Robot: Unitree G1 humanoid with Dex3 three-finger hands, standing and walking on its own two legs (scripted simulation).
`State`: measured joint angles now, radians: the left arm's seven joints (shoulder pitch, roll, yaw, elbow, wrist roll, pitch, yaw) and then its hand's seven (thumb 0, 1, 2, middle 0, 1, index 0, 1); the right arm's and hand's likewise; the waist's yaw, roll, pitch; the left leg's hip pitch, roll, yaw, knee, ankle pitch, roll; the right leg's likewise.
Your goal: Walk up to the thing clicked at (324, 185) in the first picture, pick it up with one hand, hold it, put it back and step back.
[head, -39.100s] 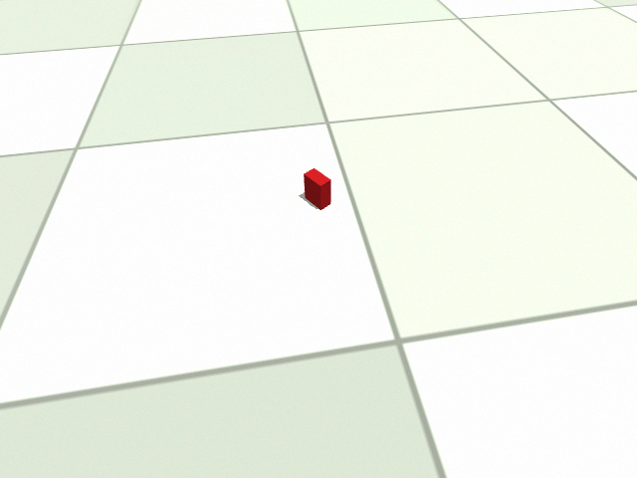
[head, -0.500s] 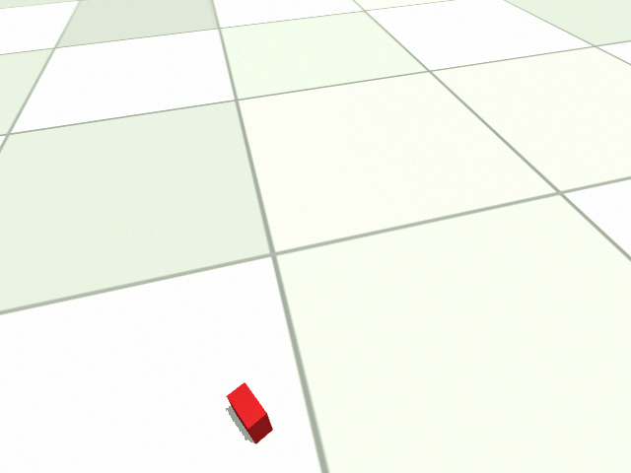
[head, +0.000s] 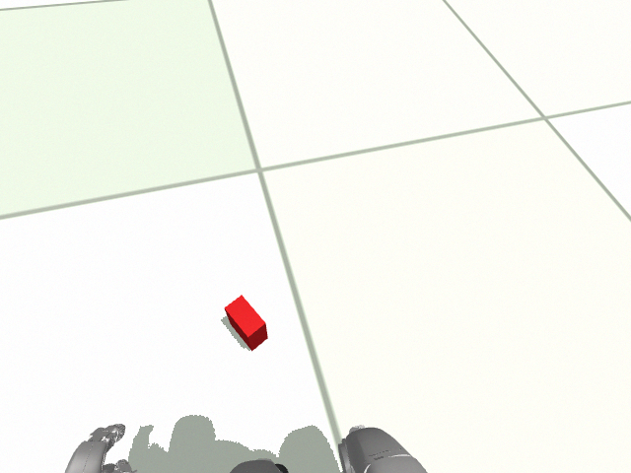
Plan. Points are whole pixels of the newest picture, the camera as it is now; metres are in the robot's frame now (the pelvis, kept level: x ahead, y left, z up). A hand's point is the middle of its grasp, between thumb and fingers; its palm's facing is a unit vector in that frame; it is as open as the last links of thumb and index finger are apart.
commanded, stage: step back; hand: left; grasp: from the side
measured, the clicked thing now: (247, 323) +0.52 +0.17 -0.70
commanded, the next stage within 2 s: none
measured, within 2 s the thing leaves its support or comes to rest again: neither
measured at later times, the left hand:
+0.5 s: hand out of the picture +0.01 +0.25 -0.14, palm faces -0.03 -0.92 -0.40, open 7.4 cm
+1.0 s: hand out of the picture -0.16 +0.24 -0.16, palm faces -0.07 -0.91 -0.41, open 7.4 cm
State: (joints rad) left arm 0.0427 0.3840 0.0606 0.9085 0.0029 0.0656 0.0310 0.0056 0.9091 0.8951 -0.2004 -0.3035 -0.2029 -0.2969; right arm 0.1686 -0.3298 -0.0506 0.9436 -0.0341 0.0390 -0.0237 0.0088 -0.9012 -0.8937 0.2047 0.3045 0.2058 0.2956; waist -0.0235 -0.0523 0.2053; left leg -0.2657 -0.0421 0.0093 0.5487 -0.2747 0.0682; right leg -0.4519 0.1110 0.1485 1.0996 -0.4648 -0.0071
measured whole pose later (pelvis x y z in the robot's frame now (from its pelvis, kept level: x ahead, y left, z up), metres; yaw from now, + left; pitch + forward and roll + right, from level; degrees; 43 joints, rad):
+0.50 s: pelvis -0.11 +0.00 +0.00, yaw -2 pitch -1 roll +1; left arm 0.13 0.35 0.07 0.80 0.04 0.04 0.01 0.01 0.90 0.89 -0.20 -0.30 -0.21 -0.30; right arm 0.14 -0.40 -0.04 0.87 0.00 0.04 -0.02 0.01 -0.90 -0.89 0.20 0.30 0.20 0.30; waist 0.02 -0.01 0.16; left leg -0.35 -0.09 -0.12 1.01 -0.52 -0.01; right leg -0.33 0.01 0.04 0.57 -0.22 -0.03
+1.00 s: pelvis -0.26 -0.03 -0.02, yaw -4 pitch -3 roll -2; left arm 0.17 0.37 0.09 0.85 0.03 0.05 0.00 0.01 0.91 0.90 -0.20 -0.30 -0.20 -0.30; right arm 0.08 -0.41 -0.05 0.79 -0.02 0.04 -0.02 0.01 -0.90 -0.89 0.21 0.30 0.21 0.30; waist 0.00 0.06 0.22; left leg -0.42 0.10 -0.07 0.73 -0.27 -0.01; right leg -0.22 0.06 0.04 0.65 -0.39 0.00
